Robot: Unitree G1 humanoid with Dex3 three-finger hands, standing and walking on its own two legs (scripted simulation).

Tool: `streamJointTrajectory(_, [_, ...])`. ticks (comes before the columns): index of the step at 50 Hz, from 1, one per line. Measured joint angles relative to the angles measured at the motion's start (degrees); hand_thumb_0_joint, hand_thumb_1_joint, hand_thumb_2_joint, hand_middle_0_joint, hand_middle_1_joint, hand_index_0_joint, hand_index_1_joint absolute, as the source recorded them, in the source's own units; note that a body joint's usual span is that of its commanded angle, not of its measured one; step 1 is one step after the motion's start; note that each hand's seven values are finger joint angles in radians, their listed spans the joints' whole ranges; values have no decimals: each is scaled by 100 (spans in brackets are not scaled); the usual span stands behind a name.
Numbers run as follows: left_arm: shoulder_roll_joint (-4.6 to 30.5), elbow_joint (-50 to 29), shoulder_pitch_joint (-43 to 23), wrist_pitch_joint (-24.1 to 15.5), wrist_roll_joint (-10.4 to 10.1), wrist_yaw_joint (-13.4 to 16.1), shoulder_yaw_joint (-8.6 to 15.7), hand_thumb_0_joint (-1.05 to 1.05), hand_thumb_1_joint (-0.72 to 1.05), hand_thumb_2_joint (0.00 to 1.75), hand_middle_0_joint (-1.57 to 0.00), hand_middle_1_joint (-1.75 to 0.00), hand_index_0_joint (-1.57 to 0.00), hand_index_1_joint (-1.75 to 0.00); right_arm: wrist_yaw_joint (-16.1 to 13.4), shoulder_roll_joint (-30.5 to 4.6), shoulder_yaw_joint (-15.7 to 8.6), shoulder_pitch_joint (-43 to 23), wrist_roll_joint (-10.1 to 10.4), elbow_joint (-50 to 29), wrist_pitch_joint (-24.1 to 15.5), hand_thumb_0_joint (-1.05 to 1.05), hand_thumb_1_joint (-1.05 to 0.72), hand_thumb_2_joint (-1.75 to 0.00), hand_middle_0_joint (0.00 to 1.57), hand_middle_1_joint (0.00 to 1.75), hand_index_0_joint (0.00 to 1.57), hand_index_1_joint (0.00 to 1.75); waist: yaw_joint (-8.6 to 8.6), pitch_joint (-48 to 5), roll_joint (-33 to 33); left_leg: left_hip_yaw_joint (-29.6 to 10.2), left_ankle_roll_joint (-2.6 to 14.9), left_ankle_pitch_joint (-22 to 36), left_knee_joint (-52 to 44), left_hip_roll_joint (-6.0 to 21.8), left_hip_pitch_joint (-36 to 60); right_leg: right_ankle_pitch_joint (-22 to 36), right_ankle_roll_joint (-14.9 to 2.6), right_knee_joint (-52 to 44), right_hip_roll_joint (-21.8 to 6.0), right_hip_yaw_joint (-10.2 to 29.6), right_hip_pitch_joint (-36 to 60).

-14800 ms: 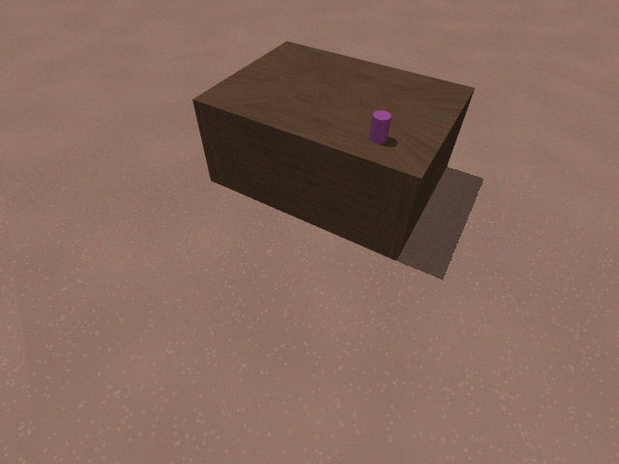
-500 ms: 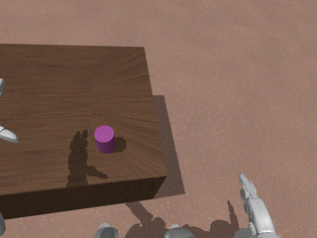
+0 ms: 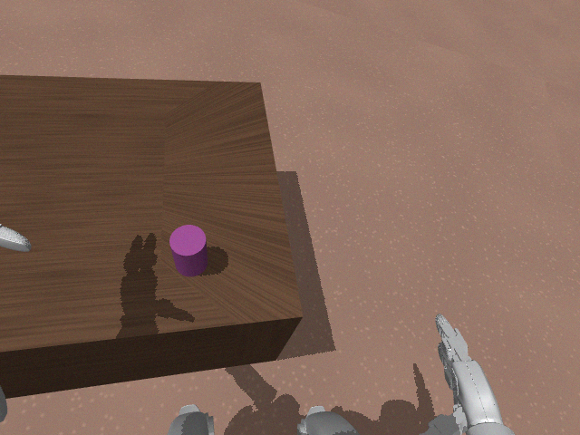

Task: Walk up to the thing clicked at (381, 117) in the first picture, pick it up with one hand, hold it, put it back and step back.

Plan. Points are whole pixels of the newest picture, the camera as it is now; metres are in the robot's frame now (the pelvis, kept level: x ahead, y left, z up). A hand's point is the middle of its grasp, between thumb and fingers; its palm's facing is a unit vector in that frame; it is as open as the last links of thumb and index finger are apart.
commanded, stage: go down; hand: left
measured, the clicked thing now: (189, 251) +0.48 +0.12 -0.20
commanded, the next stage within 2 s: approach in 0.06 s
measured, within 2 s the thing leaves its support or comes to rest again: neither
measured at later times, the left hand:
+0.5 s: hand (57, 203) +0.46 +0.27 +0.01, palm faces +0.01 -1.00 +0.06, open 15.3 cm
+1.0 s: hand (159, 258) +0.47 +0.17 -0.20, palm faces +0.00 -1.00 +0.05, open 15.1 cm
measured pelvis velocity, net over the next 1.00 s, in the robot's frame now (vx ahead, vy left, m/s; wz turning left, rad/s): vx -0.04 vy -0.01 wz -0.07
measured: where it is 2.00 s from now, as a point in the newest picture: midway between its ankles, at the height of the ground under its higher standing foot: outside the picture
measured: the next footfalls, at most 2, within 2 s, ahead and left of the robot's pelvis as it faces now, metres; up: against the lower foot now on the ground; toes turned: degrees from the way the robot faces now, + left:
none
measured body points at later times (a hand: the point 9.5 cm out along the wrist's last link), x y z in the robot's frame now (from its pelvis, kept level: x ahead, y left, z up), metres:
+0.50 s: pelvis +0.00 +0.00 -0.01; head +0.13 +0.05 +0.42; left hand +0.45 +0.33 +0.01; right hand +0.17 -0.26 -0.02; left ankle +0.04 +0.12 -0.67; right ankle -0.01 -0.16 -0.67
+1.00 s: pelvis -0.04 -0.01 -0.13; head +0.16 +0.07 +0.26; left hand +0.46 +0.23 -0.20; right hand +0.13 -0.26 -0.04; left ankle +0.04 +0.12 -0.67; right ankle -0.01 -0.16 -0.67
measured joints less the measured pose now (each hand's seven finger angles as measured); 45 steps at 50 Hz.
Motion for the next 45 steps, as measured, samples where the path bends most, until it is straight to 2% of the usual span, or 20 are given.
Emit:
streamJointTrajectory(7, [133,127,-158,69,59,44,-22,-1,-52,12,-5,-15,-7,-13,-20,-23,-21,61,14,-22,12,-1,53,-5,6,5,6,5,-51,-39,16,19,4,-9,-12,13,-8,7,2,-23,12,21,-15])
streamJointTrajectory(14, [163,207,-230,70,-31,49,-19,-1,-48,16,-11,-20,-14,-19,-28,-1,25,92,27,-51,27,-1,54,-4,6,5,6,5,-34,-32,38,46,18,-47,4,18,-51,-14,17,-20,13,49,-64])
streamJointTrajectory(18, [61,379,-249,22,-135,77,-117,-1,-45,21,-19,-27,-21,-26,13,13,58,72,4,-99,2,-1,55,-4,6,5,6,5,-39,-68,41,41,25,-85,73,13,-165,-52,23,43,8,48,-171])
streamJointTrajectory(24, [-305,424,-160,-220,-96,309,-205,-1,-41,28,-26,-34,-28,-33,143,-39,-96,28,-83,-414,-39,-1,56,-4,6,5,6,5,-114,-37,-12,24,25,-172,359,19,-533,-155,27,349,15,52,-542])
streamJointTrajectory(32, [-616,339,-114,-841,135,779,7,-1,-37,34,-31,-40,-33,-39,303,-157,-374,85,-248,-1093,-123,-1,55,-4,6,5,6,5,-468,69,-216,-84,-15,-326,1083,71,-1414,-360,-8,1124,79,7,-1419])
streamJointTrajectory(37, [-553,516,-277,-1267,355,1115,72,-1,-37,37,-34,-44,-36,-42,393,-190,-483,166,-380,-1527,-121,-1,55,-4,6,5,6,5,-741,59,-250,-205,-45,-427,1661,97,-2149,-502,-38,1724,123,-62,-2128])
streamJointTrajectory(45, [-370,980,-528,-1800,600,1453,79,-1,-42,37,-35,-45,-37,-44,575,-158,-435,355,-489,-2451,-96,-1,54,-5,7,5,6,5,-1127,-14,-199,-368,-81,-595,2636,122,-3329,-738,-63,2751,181,-134,-3286])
